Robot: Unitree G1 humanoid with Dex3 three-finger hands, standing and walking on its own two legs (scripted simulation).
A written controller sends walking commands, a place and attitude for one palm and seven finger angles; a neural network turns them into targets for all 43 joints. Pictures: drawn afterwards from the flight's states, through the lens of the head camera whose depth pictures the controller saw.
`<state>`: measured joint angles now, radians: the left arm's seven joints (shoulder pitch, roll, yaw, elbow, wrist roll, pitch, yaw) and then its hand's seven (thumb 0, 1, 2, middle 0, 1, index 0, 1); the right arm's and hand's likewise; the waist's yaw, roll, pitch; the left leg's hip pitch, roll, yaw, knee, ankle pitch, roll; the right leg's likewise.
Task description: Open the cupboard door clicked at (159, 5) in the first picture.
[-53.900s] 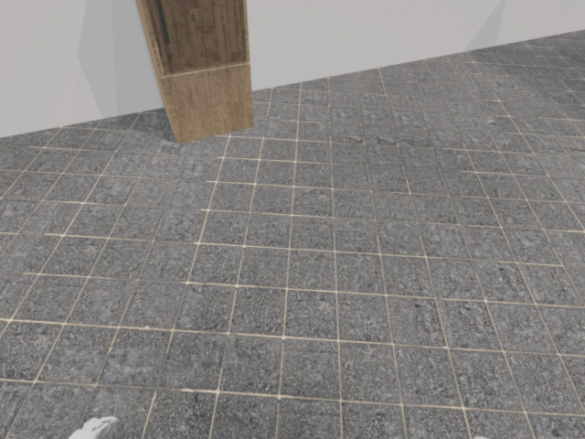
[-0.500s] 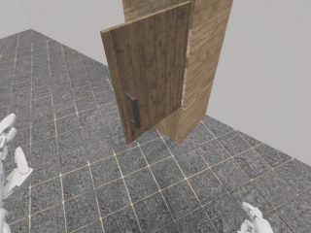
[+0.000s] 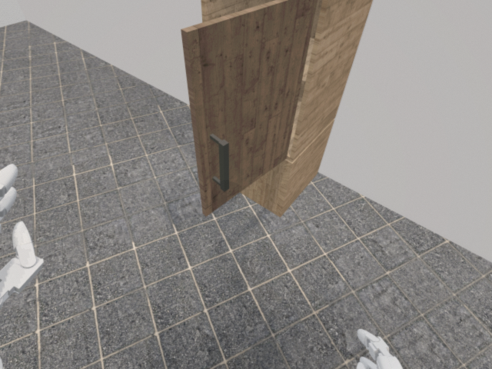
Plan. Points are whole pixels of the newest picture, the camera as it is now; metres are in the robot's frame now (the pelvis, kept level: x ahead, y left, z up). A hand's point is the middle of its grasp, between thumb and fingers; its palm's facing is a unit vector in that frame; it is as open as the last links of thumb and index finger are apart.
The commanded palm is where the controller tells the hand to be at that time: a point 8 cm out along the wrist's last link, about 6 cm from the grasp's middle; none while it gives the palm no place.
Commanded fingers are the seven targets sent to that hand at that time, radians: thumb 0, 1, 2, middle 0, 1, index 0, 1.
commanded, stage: stop stepping back and stand still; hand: left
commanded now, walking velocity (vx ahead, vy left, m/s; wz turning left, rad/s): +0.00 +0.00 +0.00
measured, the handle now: (219, 163) +0.64 +0.11 -0.11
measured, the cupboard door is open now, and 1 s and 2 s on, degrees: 82 82 82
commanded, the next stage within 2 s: let the arm hang, fingers relaxed in 0.22 s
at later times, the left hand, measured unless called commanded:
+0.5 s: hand (113, 357) +0.15 +0.23 -0.09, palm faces +0.02 -0.91 -0.41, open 7.4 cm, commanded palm none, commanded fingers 0.00 0.90 0.90 -0.20 -0.30 -0.20 -0.30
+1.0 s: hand out of the picture +0.02 +0.20 -0.15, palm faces +0.01 -0.93 -0.35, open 7.3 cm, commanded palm none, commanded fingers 0.00 0.90 0.90 -0.20 -0.30 -0.20 -0.30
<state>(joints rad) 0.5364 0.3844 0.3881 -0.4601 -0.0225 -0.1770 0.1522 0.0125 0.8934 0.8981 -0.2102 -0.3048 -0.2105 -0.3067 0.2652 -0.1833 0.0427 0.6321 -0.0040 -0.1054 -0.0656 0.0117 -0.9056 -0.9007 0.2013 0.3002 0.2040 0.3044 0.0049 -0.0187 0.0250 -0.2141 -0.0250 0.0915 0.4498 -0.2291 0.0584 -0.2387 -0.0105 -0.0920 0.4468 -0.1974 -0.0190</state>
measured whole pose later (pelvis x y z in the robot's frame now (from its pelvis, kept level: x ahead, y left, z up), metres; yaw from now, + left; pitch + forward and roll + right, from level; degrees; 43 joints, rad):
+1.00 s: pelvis +0.00 -0.04 +0.00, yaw +1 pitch -2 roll +0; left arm 0.19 0.29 0.02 1.14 0.02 0.00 0.01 0.00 0.92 0.90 -0.20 -0.30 -0.20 -0.30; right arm 0.25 -0.27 0.00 1.12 -0.02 0.03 0.00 0.01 -0.91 -0.90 0.20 0.30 0.20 0.30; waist -0.01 0.05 0.06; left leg -0.17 0.02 0.05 0.40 -0.19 0.00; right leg -0.18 0.04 -0.13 0.37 -0.17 -0.09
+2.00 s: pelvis +0.04 -0.04 +0.01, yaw +1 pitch -1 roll +0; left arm 0.13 0.29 0.01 1.15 0.01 -0.03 0.01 0.00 0.91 0.90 -0.20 -0.30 -0.20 -0.30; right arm 0.14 -0.30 0.01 1.14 -0.02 0.00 -0.01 0.00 -0.91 -0.90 0.20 0.30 0.20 0.30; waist -0.01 0.02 0.05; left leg -0.07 0.01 0.06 0.29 -0.21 0.00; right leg -0.09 0.04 -0.12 0.29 -0.20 -0.07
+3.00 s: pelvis +0.06 -0.04 +0.01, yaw +1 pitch -1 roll +0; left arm 0.12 0.30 0.01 1.14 0.01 -0.03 0.01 0.00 0.91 0.90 -0.20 -0.30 -0.20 -0.30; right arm 0.13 -0.31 0.01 1.14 -0.01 0.00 -0.01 0.00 -0.91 -0.90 0.20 0.30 0.20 0.30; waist -0.01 0.01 0.05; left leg -0.04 0.01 0.06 0.27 -0.21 0.00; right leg -0.07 0.04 -0.11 0.28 -0.20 -0.07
